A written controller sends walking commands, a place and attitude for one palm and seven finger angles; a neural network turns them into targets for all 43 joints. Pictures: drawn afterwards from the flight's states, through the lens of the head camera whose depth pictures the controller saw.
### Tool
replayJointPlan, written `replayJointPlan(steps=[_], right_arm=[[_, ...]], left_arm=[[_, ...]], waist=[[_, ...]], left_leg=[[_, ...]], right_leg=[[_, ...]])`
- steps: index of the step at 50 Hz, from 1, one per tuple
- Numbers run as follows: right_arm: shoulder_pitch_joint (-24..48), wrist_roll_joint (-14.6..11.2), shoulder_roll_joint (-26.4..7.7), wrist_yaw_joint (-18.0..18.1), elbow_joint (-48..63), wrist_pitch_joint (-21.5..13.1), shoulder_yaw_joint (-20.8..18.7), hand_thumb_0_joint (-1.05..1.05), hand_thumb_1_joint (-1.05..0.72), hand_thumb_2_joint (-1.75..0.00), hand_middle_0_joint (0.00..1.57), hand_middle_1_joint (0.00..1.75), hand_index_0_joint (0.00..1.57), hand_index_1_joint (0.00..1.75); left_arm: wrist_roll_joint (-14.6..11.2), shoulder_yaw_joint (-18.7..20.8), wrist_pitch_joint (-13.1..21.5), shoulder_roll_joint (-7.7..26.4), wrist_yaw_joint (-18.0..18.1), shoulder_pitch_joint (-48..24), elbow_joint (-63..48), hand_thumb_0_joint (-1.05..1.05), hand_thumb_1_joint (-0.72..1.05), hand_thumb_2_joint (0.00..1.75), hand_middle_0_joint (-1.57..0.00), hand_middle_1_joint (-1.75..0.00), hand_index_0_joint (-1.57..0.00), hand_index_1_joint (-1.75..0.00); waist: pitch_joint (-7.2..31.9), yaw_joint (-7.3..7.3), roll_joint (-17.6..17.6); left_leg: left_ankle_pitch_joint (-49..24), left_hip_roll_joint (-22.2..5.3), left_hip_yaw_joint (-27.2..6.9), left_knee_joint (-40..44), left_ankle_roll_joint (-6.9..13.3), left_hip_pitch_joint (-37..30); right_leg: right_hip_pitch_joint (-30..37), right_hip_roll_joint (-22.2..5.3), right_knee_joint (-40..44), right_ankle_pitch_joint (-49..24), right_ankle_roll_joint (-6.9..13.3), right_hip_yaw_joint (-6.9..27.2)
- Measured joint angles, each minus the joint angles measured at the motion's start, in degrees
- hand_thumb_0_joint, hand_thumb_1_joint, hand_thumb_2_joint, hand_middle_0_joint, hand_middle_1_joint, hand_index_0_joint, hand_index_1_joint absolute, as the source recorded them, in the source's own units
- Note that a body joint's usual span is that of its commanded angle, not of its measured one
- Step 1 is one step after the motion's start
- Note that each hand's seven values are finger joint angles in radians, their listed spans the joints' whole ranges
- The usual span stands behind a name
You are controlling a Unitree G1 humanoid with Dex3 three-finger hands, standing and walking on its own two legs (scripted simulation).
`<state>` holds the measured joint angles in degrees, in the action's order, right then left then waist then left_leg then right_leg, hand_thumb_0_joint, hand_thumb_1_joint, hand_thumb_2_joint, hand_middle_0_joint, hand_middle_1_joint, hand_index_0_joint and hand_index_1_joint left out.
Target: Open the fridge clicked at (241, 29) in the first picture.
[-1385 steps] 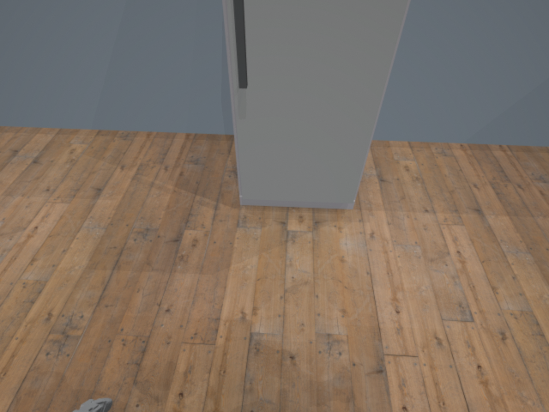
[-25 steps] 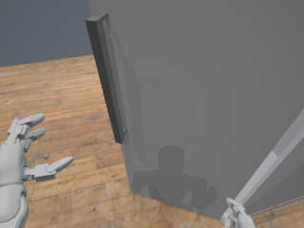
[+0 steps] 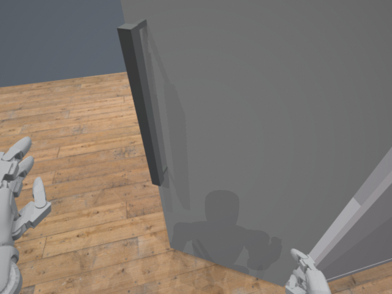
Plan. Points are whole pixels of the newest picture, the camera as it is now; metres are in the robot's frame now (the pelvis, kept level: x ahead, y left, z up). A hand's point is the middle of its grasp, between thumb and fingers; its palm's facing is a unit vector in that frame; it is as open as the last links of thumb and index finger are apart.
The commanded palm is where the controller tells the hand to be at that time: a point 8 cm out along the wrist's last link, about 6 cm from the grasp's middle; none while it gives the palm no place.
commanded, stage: draw the hand back to the body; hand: left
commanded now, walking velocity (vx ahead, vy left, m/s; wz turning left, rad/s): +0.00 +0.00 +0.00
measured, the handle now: (151, 119) +0.45 +0.18 +0.14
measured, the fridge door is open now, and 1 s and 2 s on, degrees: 56 56 56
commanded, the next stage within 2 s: step back with the hand held close in 0.18 s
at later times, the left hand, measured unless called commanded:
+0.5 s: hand (57, 202) +0.19 +0.26 +0.16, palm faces +0.42 -0.81 -0.42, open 7.5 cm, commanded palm +0.13 +0.30 +0.17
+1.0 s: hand (8, 252) +0.11 +0.28 +0.15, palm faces +0.47 -0.79 -0.40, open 7.5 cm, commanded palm +0.05 +0.32 +0.17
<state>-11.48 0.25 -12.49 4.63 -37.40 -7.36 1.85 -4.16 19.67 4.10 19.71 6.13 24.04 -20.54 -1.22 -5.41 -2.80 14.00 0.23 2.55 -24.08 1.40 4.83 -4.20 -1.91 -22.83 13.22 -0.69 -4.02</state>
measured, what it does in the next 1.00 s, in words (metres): shifts its weight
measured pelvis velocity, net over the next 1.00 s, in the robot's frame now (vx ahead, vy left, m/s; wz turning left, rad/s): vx -0.09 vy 0.02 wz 0.00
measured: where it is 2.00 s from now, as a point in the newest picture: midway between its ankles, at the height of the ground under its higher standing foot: outside the picture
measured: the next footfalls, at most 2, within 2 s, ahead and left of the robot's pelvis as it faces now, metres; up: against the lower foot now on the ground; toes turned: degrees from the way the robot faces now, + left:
right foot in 1.36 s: -0.22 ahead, -0.10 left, +0.00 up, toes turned -5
left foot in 1.88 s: -0.25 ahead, +0.16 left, +0.00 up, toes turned +1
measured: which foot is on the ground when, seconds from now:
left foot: down 0.00-1.00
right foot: down 0.00-1.00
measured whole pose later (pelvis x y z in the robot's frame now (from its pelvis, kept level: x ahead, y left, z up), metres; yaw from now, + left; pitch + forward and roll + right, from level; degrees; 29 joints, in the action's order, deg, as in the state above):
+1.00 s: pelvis -0.09 +0.02 -0.02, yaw +0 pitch -2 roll -1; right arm -13.2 0.1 -11.8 4.4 -32.4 -4.7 1.2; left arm -0.5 23.6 13.5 20.8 8.1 26.5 -27.7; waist -2.1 -2.0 0.9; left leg 18.6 0.6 2.8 -39.3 3.4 24.3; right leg -21.8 -2.6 -33.3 10.2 -1.3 -3.0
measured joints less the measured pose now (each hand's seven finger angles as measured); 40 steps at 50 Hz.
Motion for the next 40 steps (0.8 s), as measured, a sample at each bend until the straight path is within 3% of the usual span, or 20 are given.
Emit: replayJointPlan(steps=[17,23,30,35,40], right_arm=[[-0.51,0.08,-0.08,0.24,-0.32,0.44,0.06,0.01,-0.90,-0.90,0.20,0.30,0.20,0.30],[0.97,0.04,-0.90,-0.27,2.20,3.44,-0.39,0.01,-0.90,-0.90,0.20,0.30,0.20,0.30],[1.23,-0.47,-0.84,0.21,5.57,6.26,-1.66,0.01,-0.91,-0.90,0.20,0.30,0.20,0.30],[0.42,-0.64,-0.21,0.58,6.80,6.44,-1.70,0.01,-0.91,-0.90,0.20,0.30,0.20,0.30],[-0.22,-0.73,0.32,0.48,7.01,5.20,-1.18,0.01,-0.91,-0.90,0.20,0.30,0.20,0.30]], left_arm=[[0.07,-0.07,0.33,0.16,-0.10,-0.22,0.05,0.02,0.89,0.90,-0.21,-0.30,-0.21,-0.30],[1.10,1.08,3.85,0.58,0.31,0.82,-1.85,0.02,0.89,0.90,-0.21,-0.30,-0.21,-0.30],[1.10,1.68,4.80,3.43,0.35,5.98,-5.96,0.02,0.89,0.90,-0.22,-0.30,-0.21,-0.30],[1.21,4.01,5.95,5.89,0.82,7.09,-8.29,0.02,0.89,0.90,-0.22,-0.30,-0.21,-0.30],[1.92,5.49,7.40,5.22,1.37,5.52,-7.60,0.02,0.89,0.90,-0.22,-0.30,-0.21,-0.30]], waist=[[-0.20,0.61,-0.36],[0.43,2.71,-0.21],[-0.44,4.47,1.93],[-0.76,4.28,3.39],[-0.76,3.75,3.68]], left_leg=[[-0.45,-0.76,-0.27,0.17,-0.48,-0.04],[-0.04,-1.31,-0.36,-2.96,-0.17,6.20],[-0.83,-0.20,1.23,-3.84,0.94,9.63],[-1.20,0.44,1.83,-5.34,1.72,11.45],[-1.21,0.67,1.86,-8.15,2.27,13.69]], right_leg=[[0.41,0.81,0.90,-0.69,0.55,-0.25],[-4.67,1.26,0.40,-1.82,0.37,-0.33],[-9.46,-0.01,-2.48,-2.09,-0.74,1.26],[-11.80,-0.76,-4.89,-2.21,-1.28,1.89],[-14.05,-1.14,-7.91,-2.12,-1.49,1.99]])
